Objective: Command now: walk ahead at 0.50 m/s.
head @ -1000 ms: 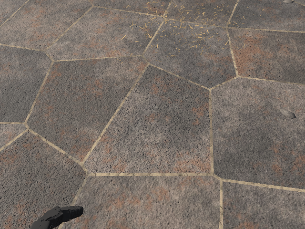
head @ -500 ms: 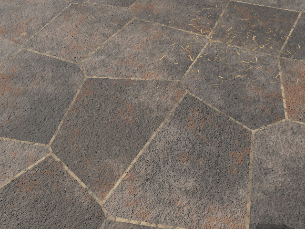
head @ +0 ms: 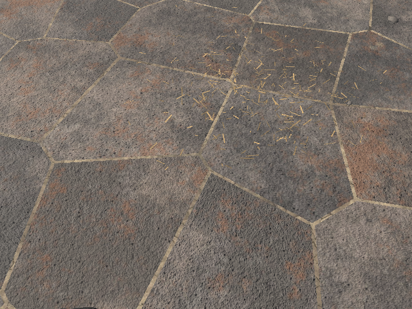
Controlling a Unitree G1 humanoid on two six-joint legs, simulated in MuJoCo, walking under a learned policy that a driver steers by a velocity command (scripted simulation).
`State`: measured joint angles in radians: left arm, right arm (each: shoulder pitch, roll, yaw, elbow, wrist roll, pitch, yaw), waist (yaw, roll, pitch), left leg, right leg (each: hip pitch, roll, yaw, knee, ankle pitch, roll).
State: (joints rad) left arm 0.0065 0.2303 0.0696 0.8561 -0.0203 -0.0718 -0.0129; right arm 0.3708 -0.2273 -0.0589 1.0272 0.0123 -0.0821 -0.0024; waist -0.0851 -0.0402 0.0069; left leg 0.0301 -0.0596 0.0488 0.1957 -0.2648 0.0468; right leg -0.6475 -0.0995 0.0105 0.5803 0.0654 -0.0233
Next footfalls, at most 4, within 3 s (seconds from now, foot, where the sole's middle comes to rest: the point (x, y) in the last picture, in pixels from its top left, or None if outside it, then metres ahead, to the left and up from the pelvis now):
0.12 right None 0.25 -0.14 -0.78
0.66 left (164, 292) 0.55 0.11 -0.78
1.02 right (239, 289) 0.54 -0.14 -0.78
2.62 left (167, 188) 0.95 0.09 -0.78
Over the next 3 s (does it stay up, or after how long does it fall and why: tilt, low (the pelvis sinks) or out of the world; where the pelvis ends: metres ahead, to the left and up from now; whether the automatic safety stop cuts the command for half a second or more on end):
stays up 0.98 -0.01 0.00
